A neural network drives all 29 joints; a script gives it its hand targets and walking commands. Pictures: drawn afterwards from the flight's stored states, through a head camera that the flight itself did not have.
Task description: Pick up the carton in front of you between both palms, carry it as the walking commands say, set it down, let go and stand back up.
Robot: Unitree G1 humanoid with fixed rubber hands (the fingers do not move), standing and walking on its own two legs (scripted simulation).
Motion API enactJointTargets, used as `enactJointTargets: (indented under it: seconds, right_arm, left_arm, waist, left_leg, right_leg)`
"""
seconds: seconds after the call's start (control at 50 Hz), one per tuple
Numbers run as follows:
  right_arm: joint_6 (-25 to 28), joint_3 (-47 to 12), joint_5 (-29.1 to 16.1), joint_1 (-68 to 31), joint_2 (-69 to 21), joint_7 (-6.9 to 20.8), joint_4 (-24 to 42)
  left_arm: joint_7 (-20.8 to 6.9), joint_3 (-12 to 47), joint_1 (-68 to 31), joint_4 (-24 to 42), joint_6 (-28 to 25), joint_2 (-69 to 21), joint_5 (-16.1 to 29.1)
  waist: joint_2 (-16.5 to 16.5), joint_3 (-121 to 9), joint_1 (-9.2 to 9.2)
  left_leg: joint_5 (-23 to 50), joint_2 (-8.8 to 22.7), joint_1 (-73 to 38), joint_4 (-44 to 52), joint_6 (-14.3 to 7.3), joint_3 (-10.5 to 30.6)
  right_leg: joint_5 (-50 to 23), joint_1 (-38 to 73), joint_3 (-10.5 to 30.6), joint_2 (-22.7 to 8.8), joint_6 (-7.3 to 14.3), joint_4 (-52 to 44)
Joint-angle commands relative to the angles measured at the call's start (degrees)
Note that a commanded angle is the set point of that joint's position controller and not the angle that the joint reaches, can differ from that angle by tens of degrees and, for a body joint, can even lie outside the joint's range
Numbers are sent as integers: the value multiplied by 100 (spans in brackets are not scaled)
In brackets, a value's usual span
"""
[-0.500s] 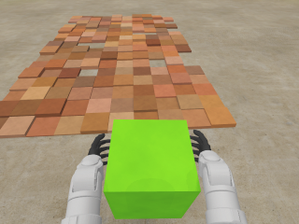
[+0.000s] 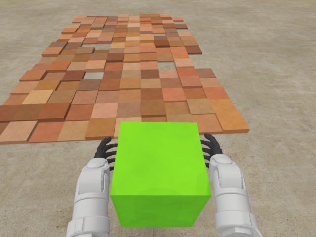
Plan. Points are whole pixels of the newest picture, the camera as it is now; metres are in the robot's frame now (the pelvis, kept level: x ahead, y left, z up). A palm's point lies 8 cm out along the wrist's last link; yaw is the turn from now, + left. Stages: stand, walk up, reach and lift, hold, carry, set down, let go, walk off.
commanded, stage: hold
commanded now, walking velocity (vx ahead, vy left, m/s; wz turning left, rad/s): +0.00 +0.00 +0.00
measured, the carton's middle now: (157, 176) +0.29 +0.00 -0.02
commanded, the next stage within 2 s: carry in 0.04 s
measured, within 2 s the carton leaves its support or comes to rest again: neither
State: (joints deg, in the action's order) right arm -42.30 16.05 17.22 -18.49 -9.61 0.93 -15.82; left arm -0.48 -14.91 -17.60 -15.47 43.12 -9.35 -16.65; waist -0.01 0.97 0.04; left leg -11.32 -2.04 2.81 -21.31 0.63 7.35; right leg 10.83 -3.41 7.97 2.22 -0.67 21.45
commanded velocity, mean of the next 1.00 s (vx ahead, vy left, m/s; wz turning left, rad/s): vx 0.50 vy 0.00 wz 0.00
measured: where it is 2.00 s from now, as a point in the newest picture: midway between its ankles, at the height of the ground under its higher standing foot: (146, 142)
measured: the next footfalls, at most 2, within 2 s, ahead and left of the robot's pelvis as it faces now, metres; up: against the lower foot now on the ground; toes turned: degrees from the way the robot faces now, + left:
right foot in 0.56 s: +0.20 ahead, -0.08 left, +0.00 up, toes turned -6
left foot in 0.92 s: +0.57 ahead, +0.12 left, +0.00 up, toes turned +11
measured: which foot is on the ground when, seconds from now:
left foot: down 0.00-0.58, up 0.60-0.90, down 0.92-1.00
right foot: down 0.00-0.42, up 0.44-0.54, down 0.56-0.96, up 0.98-1.00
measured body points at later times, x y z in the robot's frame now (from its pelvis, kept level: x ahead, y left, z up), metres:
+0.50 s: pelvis +0.13 +0.01 -0.02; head +0.10 +0.01 +0.43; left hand +0.42 +0.17 +0.06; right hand +0.42 -0.13 +0.06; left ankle +0.01 +0.14 -0.74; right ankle +0.06 -0.09 -0.72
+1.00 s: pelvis +0.43 +0.06 -0.03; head +0.44 +0.06 +0.42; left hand +0.72 +0.21 +0.04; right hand +0.72 -0.09 +0.04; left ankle +0.53 +0.12 -0.75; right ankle +0.22 -0.06 -0.67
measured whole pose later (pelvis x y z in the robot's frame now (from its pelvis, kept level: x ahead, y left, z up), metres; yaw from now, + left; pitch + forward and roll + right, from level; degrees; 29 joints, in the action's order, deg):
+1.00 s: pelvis +0.43 +0.06 -0.03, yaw -1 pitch +3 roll +1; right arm -67.8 5.7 7.4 -11.5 -8.0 -4.9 16.3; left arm 5.3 -8.4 -10.0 18.5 69.4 -7.5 -5.8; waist -1.3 -3.6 -0.1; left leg -9.8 0.5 28.2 -34.0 -7.7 -15.7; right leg 26.3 -10.8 -2.7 -4.4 0.4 59.7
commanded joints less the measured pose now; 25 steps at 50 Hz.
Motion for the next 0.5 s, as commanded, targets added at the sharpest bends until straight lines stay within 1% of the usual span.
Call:
enactJointTargets:
  seconds: [0.0,0.02,0.04,0.06,0.08,0.1,0.12,0.16,0.18,0.2,0.24,0.26,0.28,0.3,0.32,0.34,0.36,0.38,0.4,0.42,0.44,0.46,0.48]
  right_arm:
    - [66,-3264,-1531,-2686,-5259,1333,23]
    - [52,-3339,-1588,-2788,-5242,1326,93]
    - [24,-3513,-1709,-2810,-5333,1299,313]
    - [-23,-3743,-1875,-2954,-5405,1271,624]
    - [-94,-3891,-1980,-2984,-5431,1241,789]
    - [-174,-4029,-2073,-3008,-5426,1197,1026]
    - [-291,-4121,-2136,-3046,-5349,1151,1217]
    - [-576,-4345,-2275,-2755,-5114,1066,1417]
    - [-738,-4451,-2347,-2615,-4982,1024,1490]
    - [-911,-4567,-2423,-2541,-4867,984,1585]
    - [-1256,-4759,-2634,-2701,-4752,922,1964]
    - [-1453,-4797,-2718,-2690,-4726,900,2036]
    - [-1643,-4818,-2810,-2674,-4699,889,2068]
    - [-1807,-4829,-2932,-2694,-4682,889,2171]
    - [-1947,-4847,-3073,-2679,-4720,899,2282]
    - [-2050,-4868,-3187,-2565,-4762,899,2354]
    - [-2134,-4834,-3243,-2335,-4710,882,2401]
    - [-2206,-4809,-3234,-2102,-4809,853,2435]
    - [-2258,-4818,-3240,-2032,-4925,802,2657]
    - [-2335,-4784,-3227,-1955,-4965,737,2896]
    - [-2394,-4849,-3247,-1979,-5026,684,3218]
    - [-2441,-4952,-3288,-2039,-5074,648,3537]
    - [-2485,-5084,-3367,-2150,-5124,640,3839]
  left_arm:
    - [-1347,3236,-3016,274,-176,-5197,1572]
    - [-1334,3338,-3065,389,-160,-5202,1653]
    - [-1305,3530,-3158,564,-137,-5304,1802]
    - [-1262,3742,-3332,882,-101,-5386,1926]
    - [-1215,3826,-3415,1144,-22,-5399,2016]
    - [-1174,3988,-3479,1384,77,-5361,2110]
    - [-1132,4063,-3423,1495,200,-5270,2168]
    - [-1041,4282,-3011,1660,477,-5112,2277]
    - [-1006,4356,-2858,1757,638,-4969,2340]
    - [-971,4422,-2776,1885,809,-4807,2410]
    - [-908,4573,-2882,2229,1143,-4619,2606]
    - [-876,4585,-2851,2259,1339,-4546,2674]
    - [-851,4598,-2820,2310,1522,-4481,2720]
    - [-832,4650,-2797,2409,1682,-4472,2774]
    - [-813,4680,-2700,2462,1823,-4518,2829]
    - [-802,4717,-2629,2549,1952,-4583,2917]
    - [-810,4809,-2683,2735,2087,-4705,3066]
    - [-826,4943,-2748,2974,2208,-4789,3266]
    - [-843,5003,-2868,3191,2292,-4852,3450]
    - [-849,5025,-2907,3363,2348,-4889,3587]
    - [-853,5011,-2768,3459,2384,-4994,3668]
    - [-844,4977,-2561,3577,2395,-5082,3700]
    - [-824,4918,-2188,3577,2403,-5214,3656]
  waist:
    - [9,-1298,-19]
    - [65,-1338,20]
    - [65,-1333,11]
    - [63,-1275,-8]
    - [13,-1230,-9]
    - [34,-1199,-20]
    - [63,-1335,-2]
    - [83,-1739,9]
    - [9,-1921,7]
    - [-151,-1970,1]
    - [-625,-1750,50]
    - [-968,-1533,83]
    - [-1184,-1292,74]
    - [-1112,-1147,54]
    - [-786,-1179,26]
    - [-124,-1333,-48]
    - [1235,-1577,-128]
    - [2134,-1429,-174]
    - [1886,-1381,-212]
    - [1277,-1462,-240]
    - [870,-1531,-249]
    - [767,-1701,-213]
    - [761,-1996,-27]
  left_leg:
    - [754,-334,-206,368,48,-396]
    - [23,636,500,-122,-111,-177]
    - [-1597,517,696,52,-149,5]
    - [-2714,488,935,9,-177,83]
    - [-3122,532,1170,82,-173,151]
    - [-2919,499,1342,51,-150,94]
    - [-2604,539,1339,3,-157,67]
    - [-1839,609,1088,-311,-216,-90]
    - [-1720,591,1044,-494,-231,-197]
    - [-1764,568,1190,-673,-238,-268]
    - [-2065,436,1934,-1050,-176,-506]
    - [-1957,258,2306,-1302,-122,-829]
    - [-1673,191,2451,-1195,-123,-1079]
    - [-1444,275,2233,-801,-154,-1114]
    - [-1062,340,1528,-487,-177,-1059]
    - [-751,565,528,-198,-254,-649]
    - [361,1357,-670,-102,-573,566]
    - [2607,1864,-1650,-109,-940,1178]
    - [3934,2091,-1962,-223,-1131,1366]
    - [3933,2117,-1958,-131,-1165,1402]
    - [3809,2006,-1815,-82,-1131,1150]
    - [3747,1837,-1636,-239,-997,716]
    - [4243,1544,-1070,-759,-658,-77]
  right_leg:
    - [-786,321,-423,334,-39,-358]
    - [26,-355,-254,-665,57,177]
    - [1641,-628,-82,-529,136,-44]
    - [2746,-882,-1,-463,185,-37]
    - [3081,-1081,57,-502,185,-77]
    - [2857,-1149,-60,-459,165,-19]
    - [2567,-1114,-111,-509,178,77]
    - [1852,-982,-187,-640,231,269]
    - [1782,-870,-141,-731,277,256]
    - [1954,-777,7,-850,357,186]
    - [2755,-644,525,-1158,531,-173]
    - [3000,-584,818,-1368,638,-444]
    - [2854,-604,954,-1539,754,-530]
    - [2348,-765,838,-1522,781,-311]
    - [1448,-1185,401,-1312,689,215]
    - [476,-1860,-402,-907,463,1137]
    - [379,-2996,-1231,-422,150,2431]
    - [1502,-4209,-1694,-228,-59,2938]
    - [2217,-4711,-1629,-284,-68,3047]
    - [2320,-4715,-1566,-279,-38,2837]
    - [2318,-4425,-1591,-281,-5,2340]
    - [1987,-3873,-1650,-264,13,1577]
    - [1168,-2580,-1819,-93,72,568]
